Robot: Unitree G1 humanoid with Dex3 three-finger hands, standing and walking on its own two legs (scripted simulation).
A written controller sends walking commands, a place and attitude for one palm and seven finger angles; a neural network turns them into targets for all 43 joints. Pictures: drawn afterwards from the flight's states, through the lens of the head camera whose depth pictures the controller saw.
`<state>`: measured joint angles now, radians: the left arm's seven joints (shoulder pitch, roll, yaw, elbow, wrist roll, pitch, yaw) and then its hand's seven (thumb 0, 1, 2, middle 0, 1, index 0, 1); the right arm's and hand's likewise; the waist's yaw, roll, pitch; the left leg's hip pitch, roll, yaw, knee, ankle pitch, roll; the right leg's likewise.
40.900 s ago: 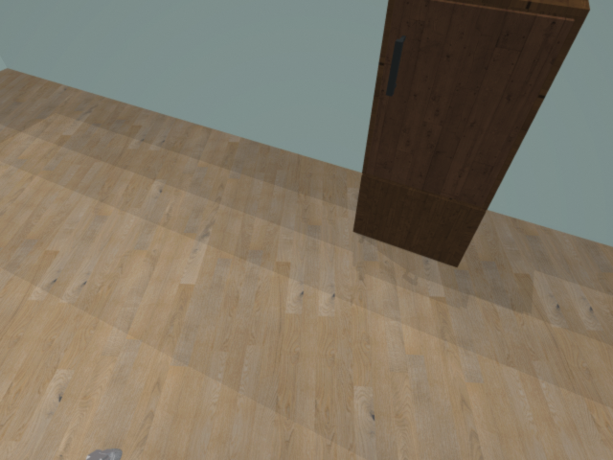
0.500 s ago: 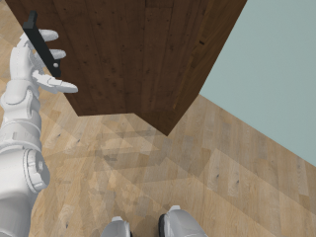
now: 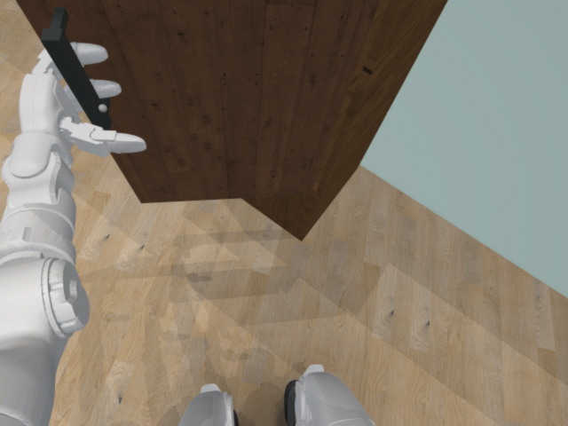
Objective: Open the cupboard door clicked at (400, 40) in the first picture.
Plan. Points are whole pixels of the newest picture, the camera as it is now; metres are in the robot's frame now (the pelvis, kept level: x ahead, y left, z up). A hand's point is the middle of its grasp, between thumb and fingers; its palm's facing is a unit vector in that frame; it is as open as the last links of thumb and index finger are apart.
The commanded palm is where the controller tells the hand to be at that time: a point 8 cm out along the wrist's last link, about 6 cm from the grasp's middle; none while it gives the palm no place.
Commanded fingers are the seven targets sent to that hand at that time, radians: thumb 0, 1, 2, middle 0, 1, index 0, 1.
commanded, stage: close the thumb around the handle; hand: left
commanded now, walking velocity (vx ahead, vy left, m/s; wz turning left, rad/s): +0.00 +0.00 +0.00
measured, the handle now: (84, 76) +0.57 +0.22 +0.08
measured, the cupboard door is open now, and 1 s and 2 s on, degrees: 42 49 87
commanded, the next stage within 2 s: pull the door open along its arc in 0.54 s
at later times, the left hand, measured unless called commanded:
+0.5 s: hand (101, 107) +0.53 +0.19 +0.07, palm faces -0.01 -1.00 -0.01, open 5.4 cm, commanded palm +0.50 +0.24 +0.08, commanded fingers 0.00 0.90 0.90 -0.40 -1.35 -0.40 -1.35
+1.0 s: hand (104, 137) +0.48 +0.19 +0.07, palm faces -0.04 -1.00 -0.02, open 5.4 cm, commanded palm +0.42 +0.24 +0.08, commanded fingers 0.00 0.90 0.90 -0.40 -1.35 -0.40 -1.35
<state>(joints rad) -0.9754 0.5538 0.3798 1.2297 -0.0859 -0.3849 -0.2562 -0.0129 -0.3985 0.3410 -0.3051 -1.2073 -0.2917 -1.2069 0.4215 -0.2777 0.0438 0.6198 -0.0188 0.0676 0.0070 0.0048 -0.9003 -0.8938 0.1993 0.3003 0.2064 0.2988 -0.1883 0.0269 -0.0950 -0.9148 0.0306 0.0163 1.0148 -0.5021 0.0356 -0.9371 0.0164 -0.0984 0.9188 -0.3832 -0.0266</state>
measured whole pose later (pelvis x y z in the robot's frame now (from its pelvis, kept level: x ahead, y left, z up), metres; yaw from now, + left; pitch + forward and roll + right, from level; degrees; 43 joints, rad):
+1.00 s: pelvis +0.01 +0.01 +0.01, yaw -2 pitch +21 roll -2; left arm -0.63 0.43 0.39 0.90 -0.17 -0.37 -0.29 0.00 0.78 0.79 -0.39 -1.35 -0.38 -1.35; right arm 0.43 -0.27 0.03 0.55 0.01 0.10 0.02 0.01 -0.90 -0.89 0.20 0.30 0.21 0.30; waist -0.15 0.03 -0.13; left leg -0.79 0.04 0.07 0.93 -0.50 0.04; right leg -0.84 0.03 -0.04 0.85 -0.37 -0.01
